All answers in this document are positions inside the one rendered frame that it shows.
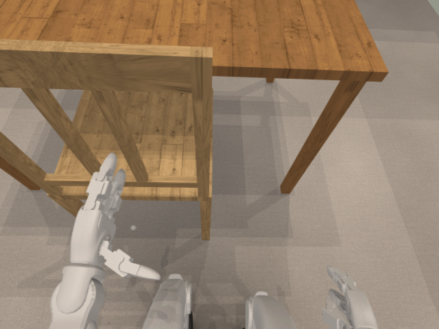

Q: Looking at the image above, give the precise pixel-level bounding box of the robot left thigh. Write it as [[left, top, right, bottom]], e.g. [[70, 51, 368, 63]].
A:
[[142, 279, 191, 329]]

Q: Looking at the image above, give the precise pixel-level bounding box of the robot thigh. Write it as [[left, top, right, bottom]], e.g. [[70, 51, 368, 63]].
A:
[[246, 295, 297, 329], [142, 279, 191, 329]]

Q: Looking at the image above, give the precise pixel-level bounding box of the table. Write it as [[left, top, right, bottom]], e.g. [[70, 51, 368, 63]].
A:
[[0, 0, 389, 194]]

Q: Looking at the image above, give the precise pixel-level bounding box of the left robot hand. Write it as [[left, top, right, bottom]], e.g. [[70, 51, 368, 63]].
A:
[[70, 152, 161, 280]]

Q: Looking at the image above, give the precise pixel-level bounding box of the left robot forearm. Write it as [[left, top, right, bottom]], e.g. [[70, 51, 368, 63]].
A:
[[49, 264, 106, 329]]

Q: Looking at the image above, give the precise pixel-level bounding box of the right robot hand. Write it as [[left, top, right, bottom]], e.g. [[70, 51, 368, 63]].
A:
[[322, 265, 378, 329]]

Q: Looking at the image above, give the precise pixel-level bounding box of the chair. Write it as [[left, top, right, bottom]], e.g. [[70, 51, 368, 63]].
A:
[[0, 39, 213, 241]]

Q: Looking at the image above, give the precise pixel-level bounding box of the robot right thigh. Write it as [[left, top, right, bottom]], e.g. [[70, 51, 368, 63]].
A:
[[246, 295, 297, 329]]

